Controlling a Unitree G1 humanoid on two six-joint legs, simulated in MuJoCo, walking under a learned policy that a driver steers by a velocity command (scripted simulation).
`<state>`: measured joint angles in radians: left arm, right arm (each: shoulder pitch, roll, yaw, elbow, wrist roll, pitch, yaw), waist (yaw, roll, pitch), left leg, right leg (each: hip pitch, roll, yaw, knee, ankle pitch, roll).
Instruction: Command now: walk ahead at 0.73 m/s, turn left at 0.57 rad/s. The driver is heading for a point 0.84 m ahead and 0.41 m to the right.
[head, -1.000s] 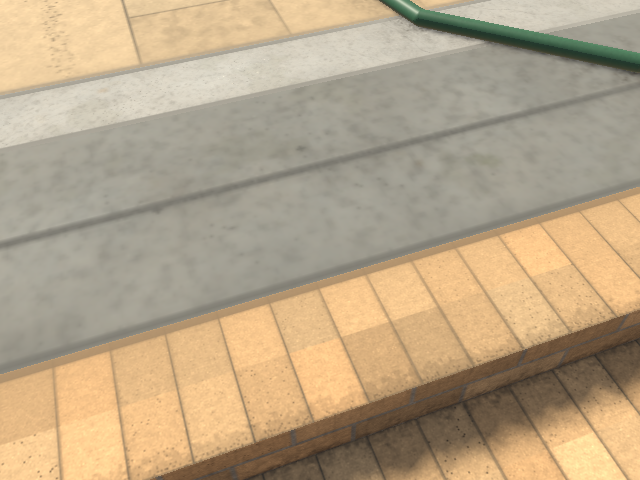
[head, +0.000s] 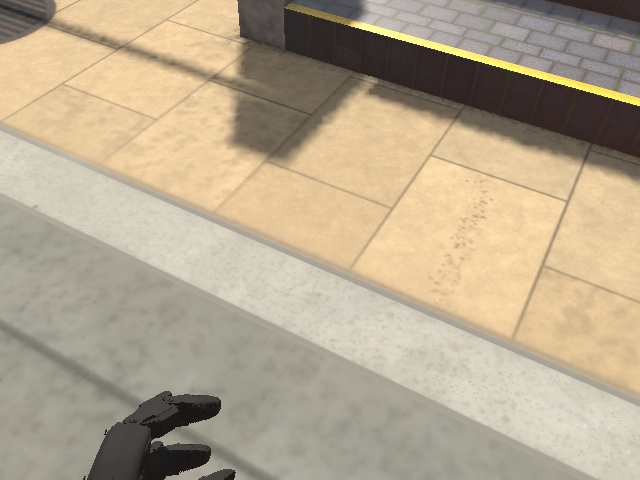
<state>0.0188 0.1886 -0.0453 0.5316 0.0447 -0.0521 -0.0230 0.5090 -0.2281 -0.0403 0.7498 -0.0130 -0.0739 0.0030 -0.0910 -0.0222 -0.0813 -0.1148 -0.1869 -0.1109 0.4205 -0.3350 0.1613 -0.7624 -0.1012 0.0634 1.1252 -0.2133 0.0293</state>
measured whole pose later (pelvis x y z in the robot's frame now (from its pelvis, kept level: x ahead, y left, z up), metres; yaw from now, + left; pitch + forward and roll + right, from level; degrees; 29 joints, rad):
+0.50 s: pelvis +0.25 -0.07 +0.01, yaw -12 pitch +4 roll +0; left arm 0.31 0.30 0.06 0.73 -0.03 0.00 0.04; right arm -0.03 -0.26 0.02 0.51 -0.02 -0.04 -0.04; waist 0.07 0.03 0.04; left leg -0.69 -0.03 -0.21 0.90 -0.24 -0.10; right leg -0.35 0.18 0.19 0.41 -0.10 -0.08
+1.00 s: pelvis +0.30 -0.06 +0.00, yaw -40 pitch +1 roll +2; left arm 0.17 0.31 0.07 0.59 -0.02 0.06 0.00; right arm 0.13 -0.27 -0.07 0.65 -0.02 0.01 -0.05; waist -0.01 -0.02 0.06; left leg -0.32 0.06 0.12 0.46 -0.15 -0.01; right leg -0.52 -0.09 0.00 0.93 -0.34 0.08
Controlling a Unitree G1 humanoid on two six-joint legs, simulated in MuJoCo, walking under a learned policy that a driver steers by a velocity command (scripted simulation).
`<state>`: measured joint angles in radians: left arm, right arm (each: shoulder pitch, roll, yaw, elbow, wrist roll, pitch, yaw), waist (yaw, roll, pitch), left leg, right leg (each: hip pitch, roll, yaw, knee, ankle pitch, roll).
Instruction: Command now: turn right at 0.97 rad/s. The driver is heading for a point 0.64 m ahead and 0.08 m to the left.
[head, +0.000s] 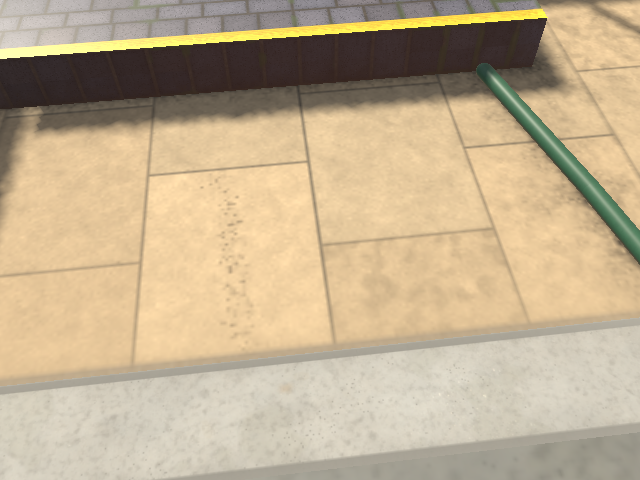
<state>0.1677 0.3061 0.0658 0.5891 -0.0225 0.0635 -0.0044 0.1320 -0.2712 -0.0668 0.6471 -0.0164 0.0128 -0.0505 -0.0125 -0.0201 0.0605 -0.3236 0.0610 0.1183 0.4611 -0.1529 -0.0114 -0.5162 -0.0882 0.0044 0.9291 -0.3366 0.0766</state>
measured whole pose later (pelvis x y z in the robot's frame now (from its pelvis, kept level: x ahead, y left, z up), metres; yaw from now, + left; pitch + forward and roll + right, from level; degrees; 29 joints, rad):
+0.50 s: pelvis +0.01 -0.05 +0.00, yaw +0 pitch +1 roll -1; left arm 0.12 0.21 0.03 0.65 0.02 0.02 0.04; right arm 0.22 -0.26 -0.06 0.67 0.02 0.05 0.00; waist -0.01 0.00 0.01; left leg -0.43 0.07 0.04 0.90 -0.45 -0.07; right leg -0.27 -0.01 -0.14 0.54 -0.30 -0.05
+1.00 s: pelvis +0.02 -0.01 +0.00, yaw +26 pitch +3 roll -2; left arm 0.06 0.28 0.08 0.67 0.00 -0.02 0.02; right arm 0.14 -0.33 -0.08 0.54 0.02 0.05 -0.03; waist -0.01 -0.01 0.02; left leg -0.34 -0.12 -0.25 0.56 -0.26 0.04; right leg -0.49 0.07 0.12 0.74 -0.31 0.09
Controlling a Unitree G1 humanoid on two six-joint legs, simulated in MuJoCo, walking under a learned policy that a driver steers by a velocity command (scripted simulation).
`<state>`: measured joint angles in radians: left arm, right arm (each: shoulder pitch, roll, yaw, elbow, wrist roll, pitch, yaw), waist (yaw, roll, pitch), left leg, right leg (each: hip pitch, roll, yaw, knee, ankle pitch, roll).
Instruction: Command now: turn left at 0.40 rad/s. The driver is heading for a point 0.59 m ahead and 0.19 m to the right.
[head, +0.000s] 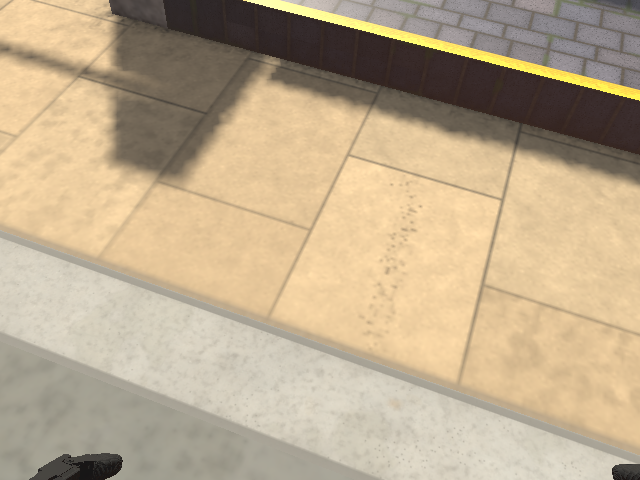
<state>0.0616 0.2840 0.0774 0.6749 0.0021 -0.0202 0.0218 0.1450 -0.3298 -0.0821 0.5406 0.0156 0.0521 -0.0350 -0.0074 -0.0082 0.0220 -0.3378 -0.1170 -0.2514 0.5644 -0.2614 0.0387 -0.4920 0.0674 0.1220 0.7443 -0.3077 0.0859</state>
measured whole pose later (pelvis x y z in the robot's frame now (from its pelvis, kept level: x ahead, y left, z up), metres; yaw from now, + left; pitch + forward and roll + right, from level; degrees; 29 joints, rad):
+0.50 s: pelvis +0.01 -0.02 +0.00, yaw -16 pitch +2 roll +1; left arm 0.15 0.34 0.11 0.62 -0.03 0.05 0.00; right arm 0.19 -0.27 -0.08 0.63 -0.02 0.00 -0.05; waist -0.01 -0.03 0.04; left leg -0.21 -0.01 0.05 0.48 -0.31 0.02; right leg -0.58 0.02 0.05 1.11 -0.43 0.09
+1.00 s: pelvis +0.01 -0.09 +0.00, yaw -27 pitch +1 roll +0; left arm 0.12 0.21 0.02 0.64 0.02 0.00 0.02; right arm 0.24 -0.28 -0.05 0.71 0.02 0.04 -0.02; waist -0.02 0.03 0.01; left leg -0.48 0.08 0.01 0.93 -0.37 -0.07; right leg -0.27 0.02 -0.09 0.49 -0.25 -0.06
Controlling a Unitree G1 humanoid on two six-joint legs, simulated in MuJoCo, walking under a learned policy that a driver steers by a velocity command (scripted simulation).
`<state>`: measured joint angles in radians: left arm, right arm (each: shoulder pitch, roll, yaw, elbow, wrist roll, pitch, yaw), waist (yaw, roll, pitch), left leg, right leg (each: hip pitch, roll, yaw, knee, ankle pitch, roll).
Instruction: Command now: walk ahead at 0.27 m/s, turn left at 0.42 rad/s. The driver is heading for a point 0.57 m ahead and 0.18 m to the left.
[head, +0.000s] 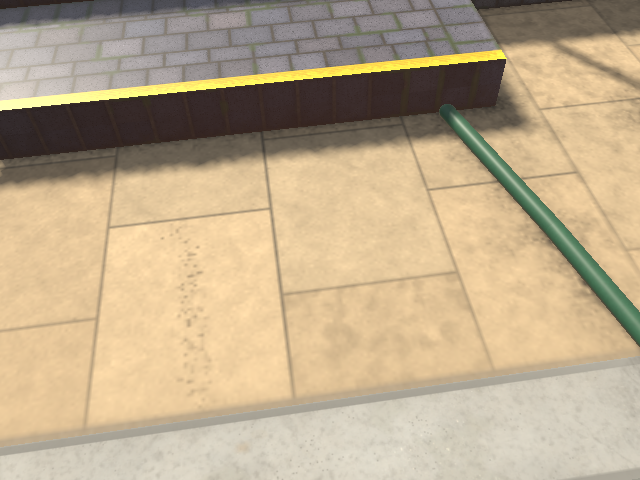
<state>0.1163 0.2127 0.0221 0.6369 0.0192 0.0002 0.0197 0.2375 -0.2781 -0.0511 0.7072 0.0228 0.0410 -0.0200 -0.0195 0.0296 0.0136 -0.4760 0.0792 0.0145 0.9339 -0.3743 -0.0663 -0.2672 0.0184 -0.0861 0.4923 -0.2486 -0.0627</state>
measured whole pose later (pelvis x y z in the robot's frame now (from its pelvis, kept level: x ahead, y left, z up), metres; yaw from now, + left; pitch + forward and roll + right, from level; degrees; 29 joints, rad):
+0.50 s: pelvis +0.17 +0.15 +0.00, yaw +24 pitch +2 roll -1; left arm 0.19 0.30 0.03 0.67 0.08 -0.04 -0.04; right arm 0.39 -0.29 -0.04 0.71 -0.01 -0.01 0.02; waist -0.03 -0.06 -0.01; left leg -0.22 -0.08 0.01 0.53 -0.36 0.10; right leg -0.58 -0.11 0.01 1.18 -0.28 0.04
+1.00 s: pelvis +0.45 +0.27 -0.01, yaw +18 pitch +1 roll -1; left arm 0.18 0.27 0.03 0.73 0.01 -0.07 -0.02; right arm 0.14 -0.29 -0.01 0.61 -0.01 -0.03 -0.05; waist 0.03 0.02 0.08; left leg -0.63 0.06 -0.12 1.17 -0.39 -0.07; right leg -0.38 0.17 0.00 0.42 -0.04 -0.13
